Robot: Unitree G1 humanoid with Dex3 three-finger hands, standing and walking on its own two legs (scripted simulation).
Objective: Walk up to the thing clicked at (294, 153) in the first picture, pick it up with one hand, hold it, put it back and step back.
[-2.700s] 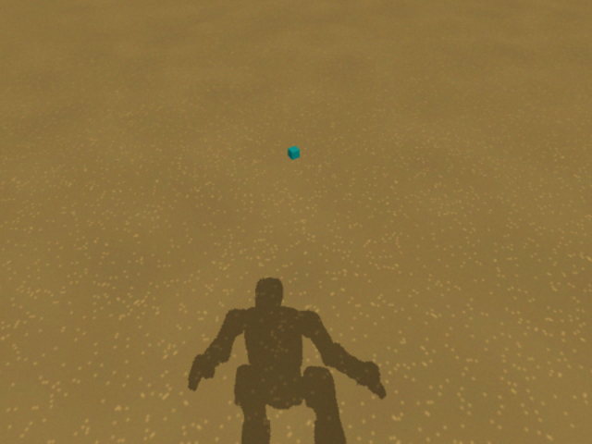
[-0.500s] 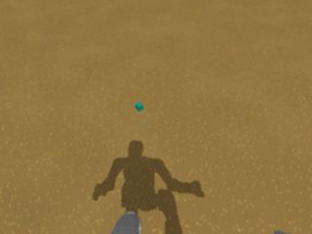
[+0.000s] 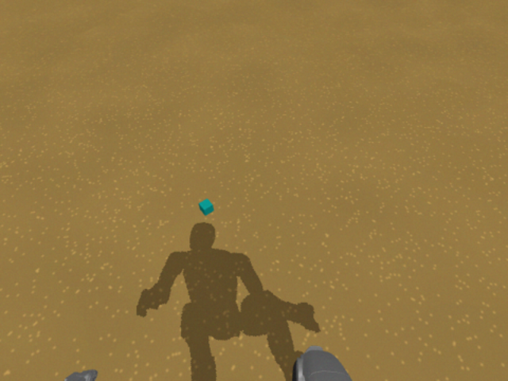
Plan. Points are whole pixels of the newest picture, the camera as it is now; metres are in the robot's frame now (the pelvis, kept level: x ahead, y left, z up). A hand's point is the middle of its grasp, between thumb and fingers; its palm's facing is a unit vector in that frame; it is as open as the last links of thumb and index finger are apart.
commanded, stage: walk up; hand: left
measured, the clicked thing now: (206, 207) +0.93 +0.25 -0.74
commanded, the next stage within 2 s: none
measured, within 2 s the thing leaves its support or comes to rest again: neither
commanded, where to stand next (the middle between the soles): +0.56 +0.01 m, yaw +2 degrees
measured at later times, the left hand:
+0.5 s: hand (127, 336) +0.21 +0.25 -0.12, palm faces +0.05 -0.92 -0.40, open 7.3 cm
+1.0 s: hand (141, 239) +0.41 +0.27 -0.14, palm faces -0.01 -0.93 -0.37, open 7.3 cm
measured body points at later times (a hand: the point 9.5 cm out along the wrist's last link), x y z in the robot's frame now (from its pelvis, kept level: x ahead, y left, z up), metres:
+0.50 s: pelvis +0.19 -0.03 +0.00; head +0.21 -0.04 +0.45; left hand +0.21 +0.29 -0.10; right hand +0.29 -0.35 -0.11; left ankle +0.32 +0.12 -0.70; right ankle +0.16 -0.13 -0.73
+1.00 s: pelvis +0.37 +0.00 +0.00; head +0.38 -0.01 +0.45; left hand +0.41 +0.32 -0.11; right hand +0.43 -0.32 -0.11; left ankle +0.34 +0.12 -0.73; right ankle +0.49 -0.14 -0.71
